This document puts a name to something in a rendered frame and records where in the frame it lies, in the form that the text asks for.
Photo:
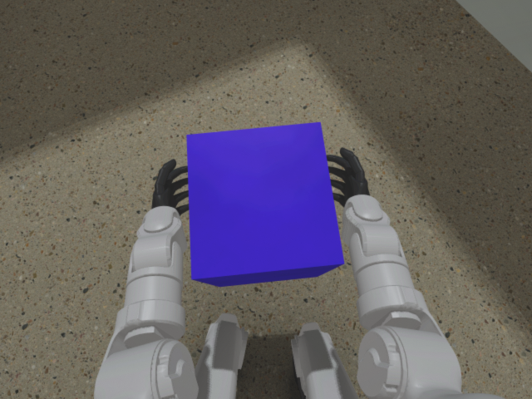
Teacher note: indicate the robot left upper arm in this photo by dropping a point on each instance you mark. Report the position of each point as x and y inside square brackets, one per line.
[157, 370]

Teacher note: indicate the robot left shin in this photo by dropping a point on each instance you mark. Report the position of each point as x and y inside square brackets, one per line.
[229, 317]

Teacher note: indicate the right robot forearm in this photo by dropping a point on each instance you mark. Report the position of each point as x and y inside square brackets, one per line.
[386, 292]

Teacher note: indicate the left robot forearm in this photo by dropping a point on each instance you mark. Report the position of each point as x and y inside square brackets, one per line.
[152, 310]

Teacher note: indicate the robot right upper arm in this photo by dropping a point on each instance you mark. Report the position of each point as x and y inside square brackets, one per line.
[402, 363]

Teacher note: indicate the left robot thigh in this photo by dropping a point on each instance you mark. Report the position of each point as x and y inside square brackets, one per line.
[216, 371]

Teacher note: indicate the carton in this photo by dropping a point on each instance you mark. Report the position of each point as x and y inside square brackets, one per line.
[261, 206]

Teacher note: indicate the robot left hand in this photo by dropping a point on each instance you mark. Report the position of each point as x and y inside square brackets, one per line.
[165, 189]

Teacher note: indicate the robot right hand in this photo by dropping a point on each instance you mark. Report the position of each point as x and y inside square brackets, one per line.
[353, 176]

